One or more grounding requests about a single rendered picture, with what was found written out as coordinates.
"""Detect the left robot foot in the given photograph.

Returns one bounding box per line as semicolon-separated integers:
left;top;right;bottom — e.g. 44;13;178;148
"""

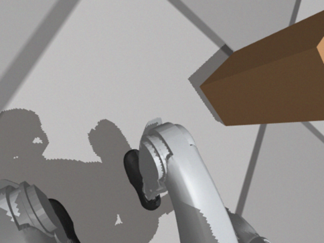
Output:
48;198;80;243

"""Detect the right robot hand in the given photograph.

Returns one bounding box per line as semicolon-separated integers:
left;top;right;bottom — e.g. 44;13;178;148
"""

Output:
225;207;260;243

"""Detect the right robot foot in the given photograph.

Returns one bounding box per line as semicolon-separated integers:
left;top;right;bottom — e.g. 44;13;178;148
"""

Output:
124;149;161;211

